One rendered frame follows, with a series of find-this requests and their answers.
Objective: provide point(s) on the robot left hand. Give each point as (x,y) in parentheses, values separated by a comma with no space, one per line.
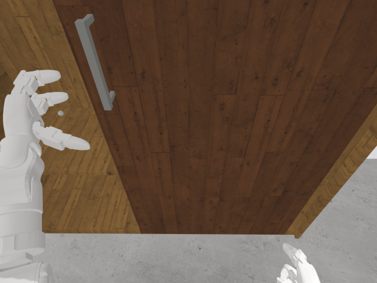
(21,111)

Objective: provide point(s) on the handle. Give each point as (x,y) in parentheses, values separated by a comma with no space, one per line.
(84,33)

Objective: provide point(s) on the robot left upper arm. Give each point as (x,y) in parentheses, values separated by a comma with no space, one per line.
(38,272)

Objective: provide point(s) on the robot right hand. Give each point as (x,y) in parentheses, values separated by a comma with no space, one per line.
(304,273)

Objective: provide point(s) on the left robot forearm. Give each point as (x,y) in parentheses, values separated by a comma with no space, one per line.
(21,205)

